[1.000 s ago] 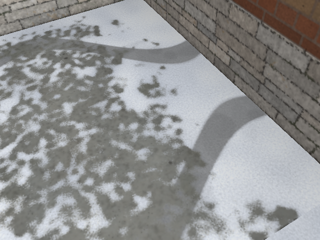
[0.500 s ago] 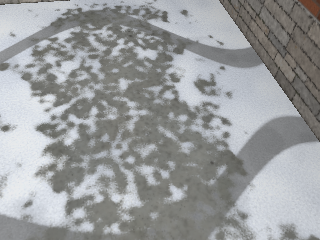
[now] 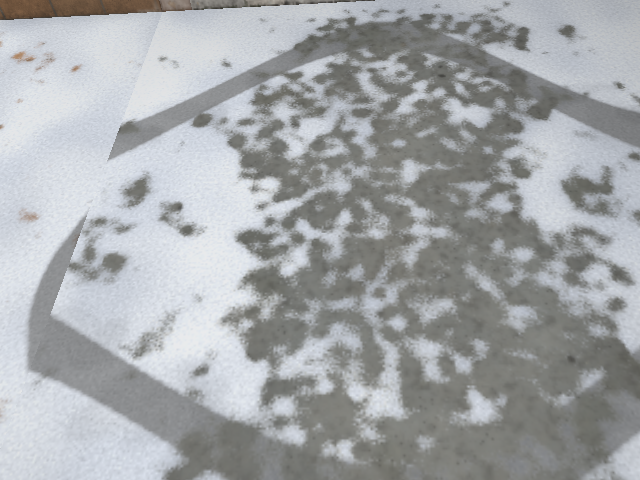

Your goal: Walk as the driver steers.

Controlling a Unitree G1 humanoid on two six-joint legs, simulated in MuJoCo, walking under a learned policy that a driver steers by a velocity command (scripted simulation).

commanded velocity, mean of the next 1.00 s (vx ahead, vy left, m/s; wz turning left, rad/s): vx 0.32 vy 0.00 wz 0.04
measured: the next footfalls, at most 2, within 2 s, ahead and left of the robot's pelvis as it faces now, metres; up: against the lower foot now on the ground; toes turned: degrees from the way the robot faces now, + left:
left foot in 0.16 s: +0.03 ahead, +0.15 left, +0.00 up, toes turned -3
right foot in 0.48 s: +0.15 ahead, -0.11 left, +0.01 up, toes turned -2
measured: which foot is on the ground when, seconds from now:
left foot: up 0.00-0.14, down 0.16-0.50, up 0.52-0.98, down 1.00-1.00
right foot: down 0.00-0.20, up 0.22-0.46, down 0.48-1.00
